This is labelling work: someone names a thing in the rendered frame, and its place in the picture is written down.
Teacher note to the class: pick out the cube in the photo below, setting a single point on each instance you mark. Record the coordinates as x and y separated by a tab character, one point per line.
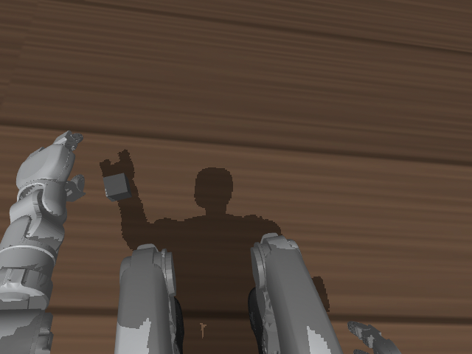
117	187

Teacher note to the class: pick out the right robot foot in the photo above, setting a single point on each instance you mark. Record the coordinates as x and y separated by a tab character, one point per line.
255	320

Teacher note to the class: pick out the left robot arm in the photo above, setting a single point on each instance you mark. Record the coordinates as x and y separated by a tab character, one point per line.
28	254

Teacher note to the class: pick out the right robot hand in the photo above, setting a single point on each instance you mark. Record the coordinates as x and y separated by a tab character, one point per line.
372	338

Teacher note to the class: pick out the left robot hand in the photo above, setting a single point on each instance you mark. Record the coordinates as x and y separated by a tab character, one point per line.
54	163

